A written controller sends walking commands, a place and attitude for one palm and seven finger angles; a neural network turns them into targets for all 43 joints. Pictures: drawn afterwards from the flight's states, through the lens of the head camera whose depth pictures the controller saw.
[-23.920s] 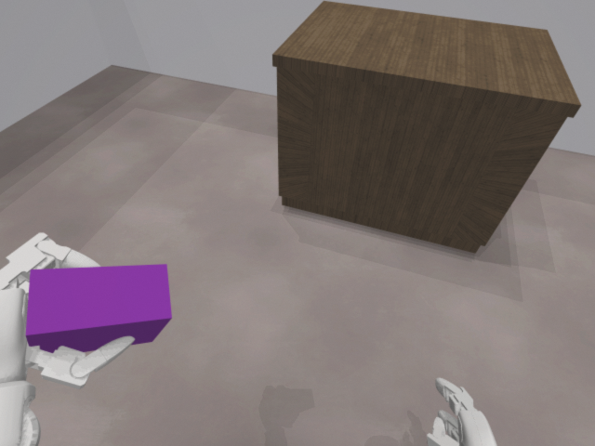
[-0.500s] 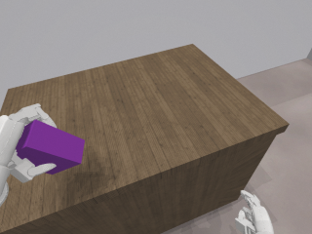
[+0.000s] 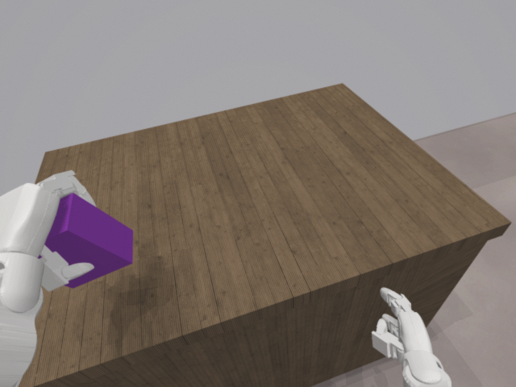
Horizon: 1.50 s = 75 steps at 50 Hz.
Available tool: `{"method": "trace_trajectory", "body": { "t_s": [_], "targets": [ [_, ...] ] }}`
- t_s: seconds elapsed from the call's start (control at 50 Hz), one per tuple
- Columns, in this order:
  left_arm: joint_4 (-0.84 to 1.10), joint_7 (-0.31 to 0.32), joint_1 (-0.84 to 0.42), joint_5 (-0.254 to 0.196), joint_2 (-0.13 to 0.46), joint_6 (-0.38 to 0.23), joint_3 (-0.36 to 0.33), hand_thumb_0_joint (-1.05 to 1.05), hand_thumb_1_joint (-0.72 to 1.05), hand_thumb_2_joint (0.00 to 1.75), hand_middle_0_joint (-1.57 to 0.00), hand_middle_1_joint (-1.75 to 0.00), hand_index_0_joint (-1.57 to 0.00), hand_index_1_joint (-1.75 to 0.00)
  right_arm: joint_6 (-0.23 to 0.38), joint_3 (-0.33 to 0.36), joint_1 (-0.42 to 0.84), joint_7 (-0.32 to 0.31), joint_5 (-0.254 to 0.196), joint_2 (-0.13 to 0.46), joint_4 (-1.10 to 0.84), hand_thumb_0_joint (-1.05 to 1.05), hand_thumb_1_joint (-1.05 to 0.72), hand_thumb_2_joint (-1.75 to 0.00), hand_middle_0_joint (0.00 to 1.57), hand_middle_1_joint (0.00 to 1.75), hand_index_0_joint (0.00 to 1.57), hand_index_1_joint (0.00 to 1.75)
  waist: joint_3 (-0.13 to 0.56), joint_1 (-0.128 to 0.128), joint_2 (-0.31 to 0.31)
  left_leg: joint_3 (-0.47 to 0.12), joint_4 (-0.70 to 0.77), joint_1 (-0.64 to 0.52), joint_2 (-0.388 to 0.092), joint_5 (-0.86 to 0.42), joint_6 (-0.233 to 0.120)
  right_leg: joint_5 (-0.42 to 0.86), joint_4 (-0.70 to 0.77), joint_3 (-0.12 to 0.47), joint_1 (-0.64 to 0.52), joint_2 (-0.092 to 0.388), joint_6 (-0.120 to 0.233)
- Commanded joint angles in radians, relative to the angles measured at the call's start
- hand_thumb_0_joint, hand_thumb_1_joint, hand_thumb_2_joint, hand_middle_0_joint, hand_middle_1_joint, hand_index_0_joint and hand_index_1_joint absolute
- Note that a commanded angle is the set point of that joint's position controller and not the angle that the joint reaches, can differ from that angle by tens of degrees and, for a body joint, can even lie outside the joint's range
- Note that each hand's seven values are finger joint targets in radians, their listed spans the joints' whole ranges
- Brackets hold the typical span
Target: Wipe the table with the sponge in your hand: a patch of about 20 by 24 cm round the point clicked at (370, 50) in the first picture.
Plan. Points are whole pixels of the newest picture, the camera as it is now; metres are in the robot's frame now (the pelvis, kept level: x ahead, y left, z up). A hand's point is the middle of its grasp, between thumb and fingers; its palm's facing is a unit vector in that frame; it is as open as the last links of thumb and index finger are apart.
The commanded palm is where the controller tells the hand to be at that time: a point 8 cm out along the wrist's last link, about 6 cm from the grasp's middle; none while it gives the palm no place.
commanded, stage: turn the palm down, sponge in hand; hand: left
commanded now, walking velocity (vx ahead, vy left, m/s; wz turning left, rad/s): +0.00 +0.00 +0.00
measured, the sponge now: (83, 249) +0.24 +0.29 +0.14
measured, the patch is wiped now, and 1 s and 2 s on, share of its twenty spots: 0.00 0.00 0.00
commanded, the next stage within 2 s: move the sponge above the wiping area in 0.88 s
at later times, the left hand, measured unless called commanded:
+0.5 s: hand (48, 238) +0.22 +0.30 +0.18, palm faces +0.23 -0.11 -0.97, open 10.0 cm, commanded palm +0.17 +0.28 +0.24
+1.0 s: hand (87, 253) +0.22 +0.26 +0.15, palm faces +0.10 -0.13 -0.99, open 10.0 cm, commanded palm +0.18 +0.26 +0.23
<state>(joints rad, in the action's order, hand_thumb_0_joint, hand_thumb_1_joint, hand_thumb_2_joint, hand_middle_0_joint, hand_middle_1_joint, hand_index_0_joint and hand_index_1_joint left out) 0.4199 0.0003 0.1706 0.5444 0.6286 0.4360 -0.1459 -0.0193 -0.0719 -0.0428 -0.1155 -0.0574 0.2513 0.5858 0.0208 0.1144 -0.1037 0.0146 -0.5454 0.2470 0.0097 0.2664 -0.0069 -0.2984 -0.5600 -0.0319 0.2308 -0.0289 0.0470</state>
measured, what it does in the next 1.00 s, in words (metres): stands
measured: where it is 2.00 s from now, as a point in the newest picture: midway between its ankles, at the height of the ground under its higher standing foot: outside the picture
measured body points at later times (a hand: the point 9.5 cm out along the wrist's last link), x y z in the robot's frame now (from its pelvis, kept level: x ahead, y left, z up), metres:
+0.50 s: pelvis -0.02 +0.00 +0.01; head -0.04 -0.05 +0.45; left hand +0.20 +0.30 +0.24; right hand +0.25 -0.19 -0.06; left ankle +0.02 +0.11 -0.73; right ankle +0.00 -0.09 -0.73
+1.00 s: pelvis -0.02 -0.01 +0.01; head -0.04 -0.07 +0.45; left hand +0.21 +0.27 +0.21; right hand +0.25 -0.20 -0.06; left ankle +0.02 +0.11 -0.73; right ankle +0.00 -0.09 -0.73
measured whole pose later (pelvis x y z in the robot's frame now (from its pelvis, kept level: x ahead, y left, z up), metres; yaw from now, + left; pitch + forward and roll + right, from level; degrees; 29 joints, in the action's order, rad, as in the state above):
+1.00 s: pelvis -0.02 -0.01 +0.01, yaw -1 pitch -4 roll +1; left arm 0.30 -0.12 0.08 0.80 0.55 0.52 0.03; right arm -0.02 -0.07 0.03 -0.08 -0.06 0.27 0.66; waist -0.01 0.12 -0.14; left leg 0.02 -0.45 0.18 0.00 0.20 0.01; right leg -0.24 -0.49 -0.03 0.18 -0.04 0.07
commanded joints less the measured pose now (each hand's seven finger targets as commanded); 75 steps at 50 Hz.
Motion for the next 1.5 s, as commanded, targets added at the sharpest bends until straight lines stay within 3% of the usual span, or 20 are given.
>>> {"method": "trace_trajectory", "body": {
  "t_s": [0.0,0.1,0.16,0.26,0.38,0.48,0.56,0.62,0.66,0.68,0.76,0.78,0.84,0.94,0.96,1.06,1.28,1.42,1.46,1.48],
  "targets": [
    [0.119,-0.023,-0.249,0.087,0.208,0.070,-0.074,0.00,0.10,1.30,-1.20,-1.60,-1.20,-1.60,0.034,0.020,0.219,-0.003,-0.011,0.110,-0.169,0.00,-0.90,-0.90,0.20,0.30,0.20,0.30,0.126,-0.009,0.043,-0.076,0.116,-0.070,-0.015,-0.191,-0.015,0.135,0.136,0.079,-0.034,0.032,-0.005],
    [0.221,-0.081,-0.300,0.177,0.191,0.028,-0.006,0.00,0.10,1.30,-1.20,-1.60,-1.20,-1.60,0.053,0.017,0.256,0.000,-0.006,0.087,-0.181,0.00,-0.90,-0.90,0.20,0.30,0.20,0.30,0.180,-0.002,-0.013,-0.101,0.144,-0.134,-0.013,-0.199,-0.027,0.121,0.135,0.082,-0.063,0.025,0.009],
    [0.256,-0.055,-0.327,0.234,0.292,-0.002,-0.108,0.00,0.10,1.30,-1.20,-1.60,-1.20,-1.60,0.057,0.014,0.297,0.008,0.006,0.091,-0.162,0.00,-0.90,-0.90,0.20,0.30,0.20,0.30,0.192,0.028,-0.029,-0.125,0.168,-0.134,-0.014,-0.182,-0.026,0.103,0.135,0.125,-0.097,0.007,0.027],
    [0.151,0.016,-0.364,0.268,0.316,0.013,-0.174,0.00,0.10,1.30,-1.20,-1.60,-1.20,-1.60,0.046,0.020,0.312,0.024,0.014,0.092,-0.120,0.00,-0.90,-0.90,0.20,0.30,0.20,0.30,0.176,0.054,-0.021,-0.129,0.173,-0.122,-0.008,-0.216,-0.009,0.113,0.161,0.155,-0.112,0.009,0.044],
    [0.037,-0.024,-0.329,0.228,0.131,0.096,0.006,0.00,0.10,1.30,-1.20,-1.60,-1.20,-1.60,0.031,0.023,0.329,0.030,-0.006,0.101,-0.123,0.00,-0.90,-0.90,0.20,0.30,0.20,0.30,0.106,0.024,0.035,-0.092,0.173,-0.099,-0.001,-0.163,-0.010,0.099,0.194,0.116,-0.070,0.029,0.023],
    [0.077,-0.060,-0.321,0.256,0.080,0.083,0.091,0.00,0.10,1.30,-1.20,-1.60,-1.20,-1.60,0.051,0.023,0.333,0.021,-0.012,0.093,-0.143,0.00,-0.90,-0.90,0.20,0.30,0.20,0.30,0.105,0.004,0.061,-0.087,0.172,-0.102,0.007,-0.074,-0.026,0.011,0.205,0.121,-0.049,0.029,0.013],
    [0.188,-0.038,-0.424,0.326,0.277,0.047,-0.050,0.00,0.10,1.30,-1.20,-1.60,-1.20,-1.60,0.066,0.023,0.358,0.012,0.010,0.099,-0.133,0.00,-0.90,-0.90,0.20,0.30,0.20,0.30,0.195,0.033,0.005,-0.099,0.159,-0.131,0.022,-0.109,-0.029,-0.003,0.193,0.196,-0.099,0.022,0.029],
    [0.136,-0.013,-0.436,0.365,0.298,0.027,-0.074,0.00,0.10,1.30,-1.20,-1.60,-1.20,-1.60,0.066,0.022,0.335,0.019,0.030,0.096,-0.111,0.00,-0.90,-0.90,0.20,0.30,0.20,0.30,0.215,0.043,-0.012,-0.106,0.142,-0.149,0.027,-0.209,-0.021,0.071,0.188,0.194,-0.114,0.032,0.041],
    [0.134,0.009,-0.470,0.371,0.334,0.027,-0.117,0.00,0.10,1.30,-1.20,-1.60,-1.20,-1.60,0.068,0.023,0.358,0.025,0.025,0.094,-0.099,0.00,-0.90,-0.90,0.20,0.30,0.20,0.30,0.200,0.055,-0.040,-0.115,0.142,-0.159,0.027,-0.217,-0.018,0.072,0.199,0.236,-0.108,0.021,0.059],
    [0.097,0.011,-0.458,0.355,0.256,0.032,-0.058,0.00,0.10,1.30,-1.20,-1.60,-1.20,-1.60,0.068,0.024,0.343,0.027,0.027,0.087,-0.100,0.00,-0.90,-0.90,0.20,0.30,0.20,0.30,0.204,0.046,-0.023,-0.105,0.138,-0.155,0.023,-0.227,-0.018,0.096,0.194,0.200,-0.118,0.031,0.052],
    [-0.006,-0.010,-0.409,0.282,0.196,0.075,-0.039,0.00,0.10,1.30,-1.20,-1.60,-1.20,-1.60,0.064,0.024,0.378,0.035,0.003,0.091,-0.089,0.00,-0.90,-0.90,0.20,0.30,0.20,0.30,0.099,0.040,0.048,-0.101,0.146,-0.128,0.018,-0.186,-0.010,0.068,0.228,0.221,-0.061,0.036,0.040],
    [-0.008,-0.028,-0.363,0.261,0.122,0.076,0.025,0.00,0.10,1.30,-1.20,-1.60,-1.20,-1.60,0.060,0.032,0.351,0.035,0.002,0.092,-0.096,0.00,-0.90,-0.90,0.20,0.30,0.20,0.30,0.106,0.022,0.067,-0.084,0.137,-0.120,0.009,-0.174,-0.017,0.079,0.225,0.179,-0.068,0.042,0.022],
    [0.015,-0.066,-0.316,0.254,0.108,0.084,0.058,0.00,0.10,1.30,-1.20,-1.60,-1.20,-1.60,0.054,0.031,0.341,0.034,-0.005,0.096,-0.109,0.00,-0.90,-0.90,0.20,0.30,0.20,0.30,0.107,0.013,0.084,-0.082,0.135,-0.113,0.016,-0.166,-0.021,0.085,0.224,0.186,-0.065,0.050,0.008],
    [0.083,-0.075,-0.334,0.300,0.193,0.065,0.007,0.00,0.10,1.30,-1.20,-1.60,-1.20,-1.60,0.058,0.030,0.332,0.027,0.006,0.099,-0.125,0.00,-0.90,-0.90,0.20,0.30,0.20,0.30,0.160,0.020,0.092,-0.082,0.123,-0.115,0.023,-0.176,-0.027,0.080,0.202,0.195,-0.085,0.052,0.009],
    [0.135,-0.062,-0.380,0.318,0.260,0.058,-0.044,0.00,0.10,1.30,-1.20,-1.60,-1.20,-1.60,0.065,0.029,0.362,0.026,0.008,0.101,-0.120,0.00,-0.90,-0.90,0.20,0.30,0.20,0.30,0.181,0.029,0.046,-0.085,0.119,-0.134,0.025,-0.183,-0.026,0.068,0.203,0.228,-0.087,0.039,0.024],
    [0.143,-0.011,-0.392,0.365,0.304,0.026,-0.098,0.00,0.10,1.30,-1.20,-1.60,-1.20,-1.60,0.069,0.033,0.349,0.035,0.023,0.092,-0.108,0.00,-0.90,-0.90,0.20,0.30,0.20,0.30,0.217,0.057,-0.010,-0.101,0.119,-0.160,0.029,-0.263,-0.021,0.161,0.184,0.231,-0.126,0.034,0.046],
    [0.065,-0.057,-0.299,0.286,0.073,0.073,0.096,0.00,0.10,1.30,-1.20,-1.60,-1.20,-1.60,0.064,0.033,0.348,0.038,-0.001,0.091,-0.120,0.00,-0.90,-0.90,0.20,0.30,0.20,0.30,0.120,0.015,0.038,-0.085,0.139,-0.138,0.016,-0.192,-0.024,0.112,0.210,0.166,-0.063,0.040,0.020],
    [0.107,-0.025,-0.370,0.375,0.181,0.027,0.027,0.00,0.10,1.30,-1.20,-1.60,-1.20,-1.60,0.071,0.034,0.325,0.031,0.021,0.089,-0.113,0.00,-0.90,-0.90,0.20,0.30,0.20,0.30,0.208,0.037,0.031,-0.103,0.148,-0.175,0.023,-0.246,-0.026,0.138,0.192,0.173,-0.111,0.031,0.032],
    [0.118,0.003,-0.397,0.389,0.262,0.026,-0.055,0.00,0.10,1.30,-1.20,-1.60,-1.20,-1.60,0.073,0.036,0.342,0.034,0.023,0.093,-0.104,0.00,-0.90,-0.90,0.20,0.30,0.20,0.30,0.214,0.057,0.019,-0.113,0.148,-0.178,0.023,-0.251,-0.023,0.136,0.193,0.214,-0.121,0.020,0.050],
    [0.086,0.009,-0.379,0.382,0.183,0.029,0.000,0.00,0.10,1.30,-1.20,-1.60,-1.20,-1.60,0.073,0.037,0.325,0.037,0.025,0.082,-0.106,0.00,-0.90,-0.90,0.20,0.30,0.20,0.30,0.219,0.046,0.025,-0.097,0.142,-0.172,0.020,-0.266,-0.025,0.161,0.186,0.178,-0.132,0.027,0.043]
  ]
}}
